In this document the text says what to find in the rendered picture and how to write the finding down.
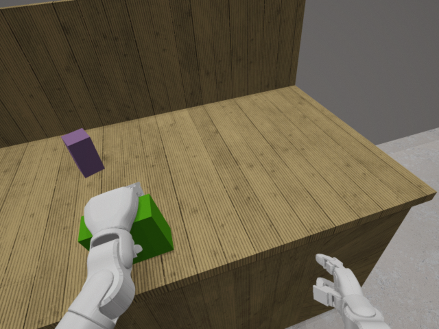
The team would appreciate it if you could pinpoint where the robot left hand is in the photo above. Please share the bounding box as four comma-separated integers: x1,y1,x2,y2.
84,182,145,258

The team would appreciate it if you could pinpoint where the right robot forearm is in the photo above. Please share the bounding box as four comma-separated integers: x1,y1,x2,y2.
341,294,391,329

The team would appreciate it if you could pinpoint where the robot right hand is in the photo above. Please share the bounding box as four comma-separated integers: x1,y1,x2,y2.
313,254,364,316

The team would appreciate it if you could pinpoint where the sponge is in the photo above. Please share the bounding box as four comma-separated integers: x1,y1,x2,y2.
78,194,174,264

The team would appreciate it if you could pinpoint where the table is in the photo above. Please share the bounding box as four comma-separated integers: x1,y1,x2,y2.
0,0,437,329

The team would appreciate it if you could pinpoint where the left robot forearm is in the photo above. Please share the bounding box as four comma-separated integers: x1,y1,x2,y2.
55,228,135,329

